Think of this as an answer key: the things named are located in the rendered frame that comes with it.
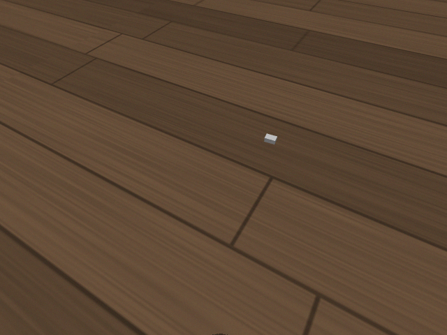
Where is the small box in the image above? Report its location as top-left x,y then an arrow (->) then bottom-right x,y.
264,134 -> 277,144

